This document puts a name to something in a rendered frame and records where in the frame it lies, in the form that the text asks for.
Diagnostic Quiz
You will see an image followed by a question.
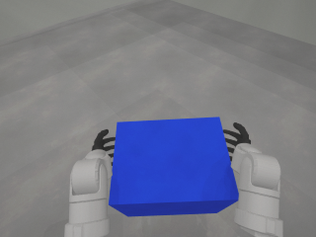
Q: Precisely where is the robot left hand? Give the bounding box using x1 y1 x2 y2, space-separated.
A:
92 129 116 166

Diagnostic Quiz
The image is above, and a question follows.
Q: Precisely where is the robot right forearm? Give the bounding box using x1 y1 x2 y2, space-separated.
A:
230 143 283 237

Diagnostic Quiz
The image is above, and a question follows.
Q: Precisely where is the carton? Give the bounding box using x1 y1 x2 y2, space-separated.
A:
109 117 239 217

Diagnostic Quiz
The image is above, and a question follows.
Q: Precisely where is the robot left forearm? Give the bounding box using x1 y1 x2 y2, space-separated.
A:
64 149 113 237

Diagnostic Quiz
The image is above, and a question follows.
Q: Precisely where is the robot right hand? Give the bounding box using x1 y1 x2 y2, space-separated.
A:
223 122 251 161

